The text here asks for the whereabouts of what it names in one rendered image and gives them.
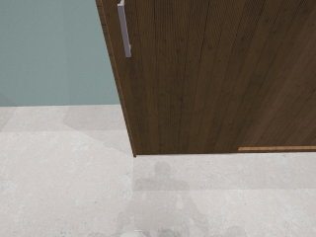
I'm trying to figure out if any handle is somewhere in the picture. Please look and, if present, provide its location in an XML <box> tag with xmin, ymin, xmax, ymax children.
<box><xmin>118</xmin><ymin>0</ymin><xmax>131</xmax><ymax>57</ymax></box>

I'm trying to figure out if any wardrobe door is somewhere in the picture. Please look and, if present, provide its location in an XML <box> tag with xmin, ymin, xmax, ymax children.
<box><xmin>102</xmin><ymin>0</ymin><xmax>316</xmax><ymax>154</ymax></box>
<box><xmin>240</xmin><ymin>3</ymin><xmax>316</xmax><ymax>147</ymax></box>

